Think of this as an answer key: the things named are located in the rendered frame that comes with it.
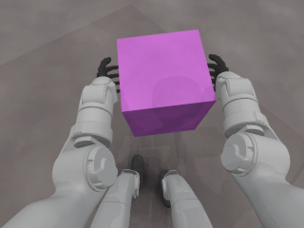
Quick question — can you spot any left robot forearm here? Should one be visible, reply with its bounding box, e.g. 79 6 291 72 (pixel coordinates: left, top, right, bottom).
52 76 118 172

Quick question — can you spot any carton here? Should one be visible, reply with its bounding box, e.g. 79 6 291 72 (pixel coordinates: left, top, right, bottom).
117 29 217 137

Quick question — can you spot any robot right shin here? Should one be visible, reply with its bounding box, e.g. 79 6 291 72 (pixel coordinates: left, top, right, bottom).
165 170 178 200

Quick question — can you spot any robot right upper arm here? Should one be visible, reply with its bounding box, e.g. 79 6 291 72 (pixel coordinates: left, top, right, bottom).
220 131 304 228

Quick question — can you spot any robot left hand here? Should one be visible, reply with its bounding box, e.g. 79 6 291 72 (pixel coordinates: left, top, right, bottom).
96 57 121 93

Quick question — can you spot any right robot forearm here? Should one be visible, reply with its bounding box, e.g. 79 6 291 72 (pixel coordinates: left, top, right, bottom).
215 71 281 142

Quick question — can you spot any robot right hand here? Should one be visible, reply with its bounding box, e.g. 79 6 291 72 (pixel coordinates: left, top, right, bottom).
207 54 229 92

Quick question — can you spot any right robot foot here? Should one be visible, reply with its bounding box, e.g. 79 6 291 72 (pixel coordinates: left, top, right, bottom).
159 169 171 208

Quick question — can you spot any robot left upper arm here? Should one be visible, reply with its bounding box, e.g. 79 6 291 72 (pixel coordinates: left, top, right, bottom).
2 144 118 228

